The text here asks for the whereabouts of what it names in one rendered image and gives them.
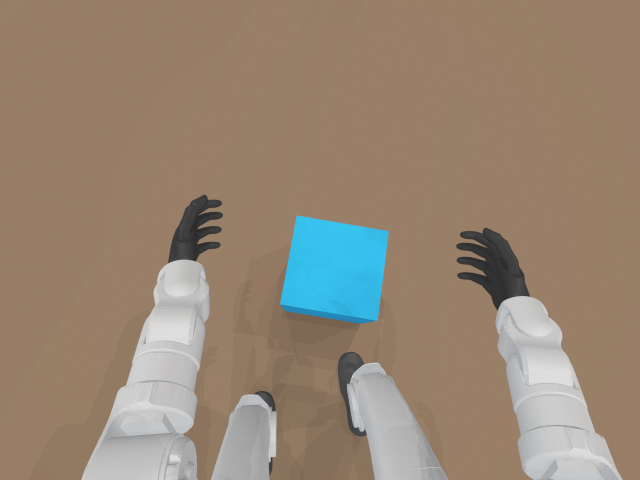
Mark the carton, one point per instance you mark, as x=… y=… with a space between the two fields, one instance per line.
x=335 y=270

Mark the left robot foot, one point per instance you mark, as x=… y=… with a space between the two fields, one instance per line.
x=270 y=401

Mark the left robot forearm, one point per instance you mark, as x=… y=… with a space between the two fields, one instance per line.
x=159 y=394

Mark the left robot upper arm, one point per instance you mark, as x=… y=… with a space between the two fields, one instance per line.
x=166 y=456

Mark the robot right hand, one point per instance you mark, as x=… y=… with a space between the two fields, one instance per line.
x=504 y=278

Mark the right robot forearm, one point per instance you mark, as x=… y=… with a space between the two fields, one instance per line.
x=558 y=440

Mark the robot left hand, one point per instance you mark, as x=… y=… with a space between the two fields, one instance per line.
x=184 y=243

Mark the robot right shin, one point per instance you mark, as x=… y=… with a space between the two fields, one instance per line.
x=368 y=368

